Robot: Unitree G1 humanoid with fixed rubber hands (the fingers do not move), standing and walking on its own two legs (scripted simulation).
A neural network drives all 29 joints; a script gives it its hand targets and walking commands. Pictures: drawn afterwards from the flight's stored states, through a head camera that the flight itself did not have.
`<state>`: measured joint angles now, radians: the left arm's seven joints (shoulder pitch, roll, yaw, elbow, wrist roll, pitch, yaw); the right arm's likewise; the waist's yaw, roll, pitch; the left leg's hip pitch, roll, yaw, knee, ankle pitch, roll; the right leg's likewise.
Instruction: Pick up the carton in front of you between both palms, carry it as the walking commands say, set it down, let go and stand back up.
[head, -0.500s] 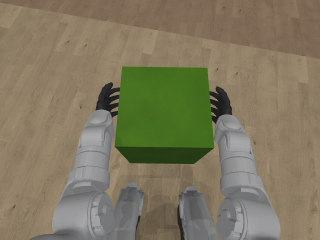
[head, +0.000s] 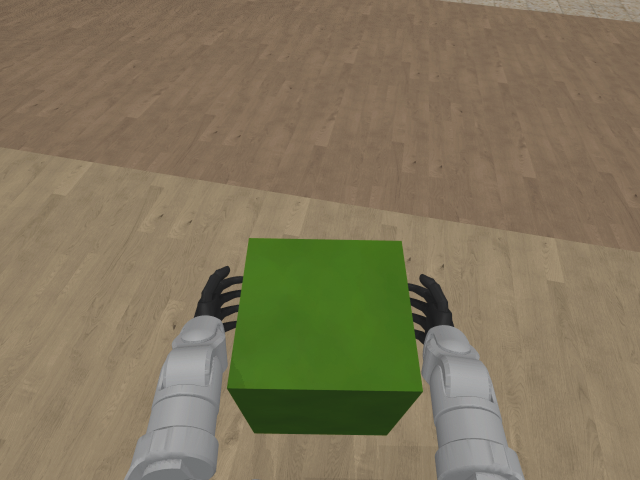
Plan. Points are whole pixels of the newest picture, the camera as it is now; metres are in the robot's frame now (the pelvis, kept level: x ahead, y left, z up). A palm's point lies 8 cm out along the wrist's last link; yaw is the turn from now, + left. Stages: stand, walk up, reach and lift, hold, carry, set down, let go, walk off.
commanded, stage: reach and lift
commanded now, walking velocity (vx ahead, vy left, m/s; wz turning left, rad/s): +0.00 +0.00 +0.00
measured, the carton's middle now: (322, 343) +0.33 +0.00 -0.08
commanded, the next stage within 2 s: hold in 1.24 s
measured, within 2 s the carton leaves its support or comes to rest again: neither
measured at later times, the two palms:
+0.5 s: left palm (195, 320) +0.30 +0.15 +0.05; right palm (456, 332) +0.29 -0.15 +0.05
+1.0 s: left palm (197, 310) +0.30 +0.15 +0.06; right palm (460, 322) +0.30 -0.15 +0.06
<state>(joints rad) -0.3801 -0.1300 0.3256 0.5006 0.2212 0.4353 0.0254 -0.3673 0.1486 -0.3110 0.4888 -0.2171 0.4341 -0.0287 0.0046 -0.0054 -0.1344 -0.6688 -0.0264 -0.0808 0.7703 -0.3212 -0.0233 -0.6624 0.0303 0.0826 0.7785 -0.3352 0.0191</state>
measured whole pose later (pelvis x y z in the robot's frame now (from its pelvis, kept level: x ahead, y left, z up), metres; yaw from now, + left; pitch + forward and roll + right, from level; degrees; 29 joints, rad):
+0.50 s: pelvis +0.00 +0.00 +0.03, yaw +0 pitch -4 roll +0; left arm -0.34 -0.17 0.32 0.39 0.30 0.61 -0.01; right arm -0.33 0.16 -0.30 0.39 -0.29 0.61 0.02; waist 0.00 0.00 0.02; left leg -0.22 -0.02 -0.08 0.50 -0.22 -0.01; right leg -0.21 0.01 0.09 0.50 -0.23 0.02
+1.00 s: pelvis +0.02 +0.00 +0.04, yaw +0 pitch -4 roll +0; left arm -0.25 -0.15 0.23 0.28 0.27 0.66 0.00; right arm -0.24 0.15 -0.21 0.27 -0.26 0.66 0.01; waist 0.00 0.00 0.02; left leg -0.12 -0.01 -0.08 0.40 -0.20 -0.02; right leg -0.11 0.01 0.09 0.40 -0.21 0.02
